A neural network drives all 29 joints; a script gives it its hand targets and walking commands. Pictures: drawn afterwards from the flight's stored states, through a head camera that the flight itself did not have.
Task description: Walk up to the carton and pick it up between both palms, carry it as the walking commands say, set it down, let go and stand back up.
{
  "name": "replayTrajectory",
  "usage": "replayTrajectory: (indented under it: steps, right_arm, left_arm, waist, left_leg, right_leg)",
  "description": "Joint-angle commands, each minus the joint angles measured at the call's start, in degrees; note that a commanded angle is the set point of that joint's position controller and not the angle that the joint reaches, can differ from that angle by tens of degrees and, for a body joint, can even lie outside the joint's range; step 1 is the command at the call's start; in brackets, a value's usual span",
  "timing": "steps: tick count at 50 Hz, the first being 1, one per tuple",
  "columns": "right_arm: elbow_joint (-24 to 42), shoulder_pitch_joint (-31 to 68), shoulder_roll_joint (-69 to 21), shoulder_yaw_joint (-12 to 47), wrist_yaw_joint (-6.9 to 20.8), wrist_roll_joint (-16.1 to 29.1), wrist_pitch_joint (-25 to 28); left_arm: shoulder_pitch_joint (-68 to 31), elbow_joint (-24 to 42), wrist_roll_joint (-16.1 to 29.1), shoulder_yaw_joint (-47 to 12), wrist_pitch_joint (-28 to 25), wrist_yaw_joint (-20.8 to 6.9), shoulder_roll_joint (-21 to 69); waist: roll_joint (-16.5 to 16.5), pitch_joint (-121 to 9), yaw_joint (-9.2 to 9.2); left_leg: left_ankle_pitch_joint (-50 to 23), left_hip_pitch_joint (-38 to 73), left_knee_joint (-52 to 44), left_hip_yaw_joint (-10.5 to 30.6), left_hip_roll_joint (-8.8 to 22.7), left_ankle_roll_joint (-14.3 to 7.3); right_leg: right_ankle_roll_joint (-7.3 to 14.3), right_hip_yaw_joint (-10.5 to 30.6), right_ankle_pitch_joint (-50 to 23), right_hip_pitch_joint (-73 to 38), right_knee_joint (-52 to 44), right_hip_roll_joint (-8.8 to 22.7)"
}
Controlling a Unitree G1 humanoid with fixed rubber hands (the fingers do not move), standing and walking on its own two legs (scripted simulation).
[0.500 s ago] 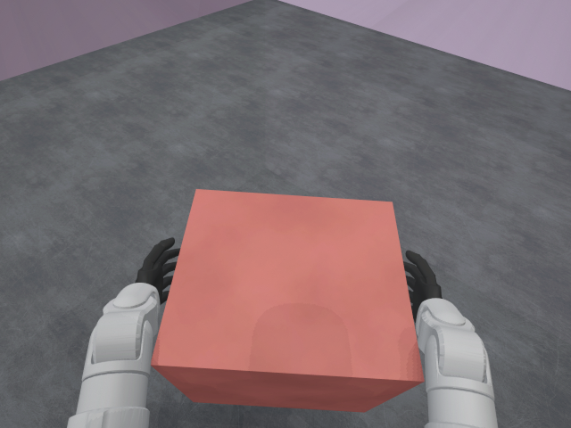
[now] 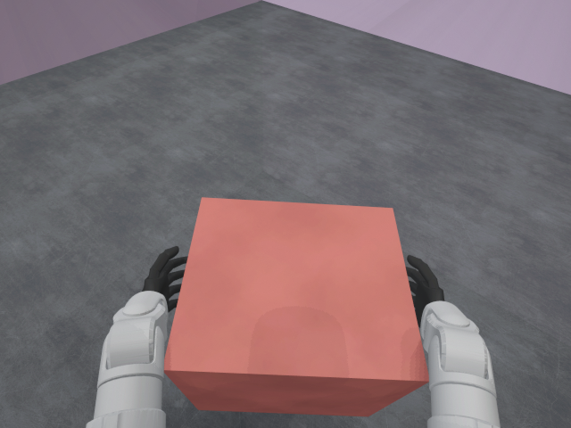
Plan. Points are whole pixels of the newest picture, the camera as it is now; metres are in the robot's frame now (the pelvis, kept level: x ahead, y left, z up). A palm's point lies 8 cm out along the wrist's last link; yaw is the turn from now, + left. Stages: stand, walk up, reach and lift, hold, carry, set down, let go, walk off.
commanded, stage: set down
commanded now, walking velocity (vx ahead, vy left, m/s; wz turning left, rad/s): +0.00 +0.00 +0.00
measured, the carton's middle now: (290, 314) +0.29 +0.00 -0.05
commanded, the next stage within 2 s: none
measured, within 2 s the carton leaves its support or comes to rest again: neither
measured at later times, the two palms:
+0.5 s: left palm (169, 307) +0.29 +0.20 -0.04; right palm (409, 310) +0.30 -0.19 -0.04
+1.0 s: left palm (183, 312) +0.32 +0.20 -0.13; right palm (390, 318) +0.33 -0.19 -0.13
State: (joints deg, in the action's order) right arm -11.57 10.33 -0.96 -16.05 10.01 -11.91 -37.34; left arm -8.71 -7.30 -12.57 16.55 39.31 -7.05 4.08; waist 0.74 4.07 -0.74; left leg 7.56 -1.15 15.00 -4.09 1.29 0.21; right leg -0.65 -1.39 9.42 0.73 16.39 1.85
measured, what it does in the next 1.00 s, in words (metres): lowers itself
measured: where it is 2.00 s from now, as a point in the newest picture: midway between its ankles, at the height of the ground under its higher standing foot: outside the picture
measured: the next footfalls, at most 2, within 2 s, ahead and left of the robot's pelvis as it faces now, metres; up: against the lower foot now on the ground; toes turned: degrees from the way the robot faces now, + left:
none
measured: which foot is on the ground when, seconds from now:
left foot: down 0.00-1.00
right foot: down 0.00-1.00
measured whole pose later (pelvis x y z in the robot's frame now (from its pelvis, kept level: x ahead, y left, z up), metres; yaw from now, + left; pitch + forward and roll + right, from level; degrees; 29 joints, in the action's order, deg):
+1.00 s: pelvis -0.05 -0.01 -0.06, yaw +1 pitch +26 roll +0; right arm -24.5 32.0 -1.6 -26.3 8.9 -13.4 -21.0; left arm -31.6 -23.5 -14.6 26.5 21.0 -9.5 1.3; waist 0.5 0.1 -0.8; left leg 13.7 -57.9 46.1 -1.7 2.6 0.4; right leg 0.4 -2.2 16.0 56.8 47.2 1.6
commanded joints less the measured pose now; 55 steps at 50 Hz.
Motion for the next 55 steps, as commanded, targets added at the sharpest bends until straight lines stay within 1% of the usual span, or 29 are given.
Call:
replayTrajectory:
  steps: [1,9,16,19,24,29,34,40,48,55]
  right_arm:
    - [4.94,24.76,-41.78,28.88,8.18,8.72,2.71]
    - [-0.69,26.55,-43.16,27.12,7.02,7.2,6.84]
    - [-7.36,28.76,-43.91,25.09,7.36,6.29,11.2]
    - [-9.43,30.09,-43.99,23.92,7.49,5.93,13.02]
    - [-11.21,31.98,-44.25,22.25,7.41,5.38,15.38]
    - [-11.68,34.05,-44.58,21.86,7.57,5.17,17.17]
    - [-11.97,37.51,-45.12,21.75,8.34,5.3,18.18]
    - [-12.59,41.89,-46.2,21.14,9.69,5.35,17.98]
    - [-13.01,47.53,-47.35,21.24,11.16,6.28,17.42]
    - [-12.95,51.46,-48.39,22.57,11.77,7.78,16.68]
  left_arm:
    - [-26.37,3.69,9.64,-30.79,-3.74,-8.41,39.88]
    - [-27.48,-3.18,8.64,-28.14,-9.1,-9.15,38.77]
    - [-29.57,-9.26,6.51,-24.97,-13.46,-9.58,38.88]
    - [-30.94,-11.22,5.74,-23.79,-15.17,-9.85,39.02]
    - [-33.47,-13.34,5.16,-22.71,-17.6,-10.54,39.24]
    - [-35.67,-14.35,5.12,-22.4,-19.39,-11.17,39.65]
    - [-38.94,-14.96,5.26,-22.27,-20.25,-11.85,40.8]
    - [-43.39,-15.62,5.12,-21.74,-20.05,-13.19,42.13]
    - [-48.9,-16.21,5.48,-21.4,-19.55,-14.79,43.34]
    - [-53.02,-16.45,6.45,-22.19,-18.8,-15.78,43.83]
  waist:
    - [-0.98,-12.16,1.05]
    - [0.83,-14.17,0.64]
    - [0.1,-16.4,-0.16]
    - [-0.21,-17.94,-0.18]
    - [-0.37,-22.12,0.33]
    - [-0.63,-27.93,0.36]
    - [-1.13,-33.27,0.25]
    - [-1.35,-38.1,0.13]
    - [-0.91,-45.07,-0.16]
    - [-0.23,-51.0,-0.53]
  left_leg:
    - [-8.76,6.39,0.39,6.09,-6.09,0.15]
    - [-9.31,1.78,3.58,5.81,-6.47,-0.52]
    - [-9.53,-3.63,6.46,5.56,-6.71,-0.91]
    - [-9.5,-6.47,8.13,5.55,-6.75,-1.06]
    - [-10.05,-11.34,11.42,5.7,-6.79,-1.24]
    - [-11.42,-16.0,15.17,5.85,-6.8,-1.11]
    - [-11.24,-20.39,18.98,5.75,-6.92,-0.94]
    - [-9.26,-26.34,23.31,5.2,-7.03,-0.82]
    - [-7.45,-34.51,29.65,4.41,-7.18,-0.79]
    - [-6.63,-41.55,35.68,3.63,-7.57,-0.84]
  right_leg:
    - [2.33,3.99,-5.7,2.9,-1.28,-6.56]
    - [1.88,3.74,-8.44,2.91,1.61,-6.38]
    - [1.9,3.65,-10.16,5.81,4.4,-6.34]
    - [2.01,3.54,-10.33,8.34,6.09,-6.41]
    - [2.09,3.3,-11.05,13.14,9.53,-6.63]
    - [2.0,2.99,-12.29,17.84,13.49,-6.98]
    - [2.15,2.64,-10.89,23.7,17.51,-7.54]
    - [2.34,2.39,-8.13,30.27,21.93,-8.07]
    - [2.24,2.04,-6.09,38.07,28.3,-8.67]
    - [1.88,1.79,-5.11,44.25,34.24,-9.1]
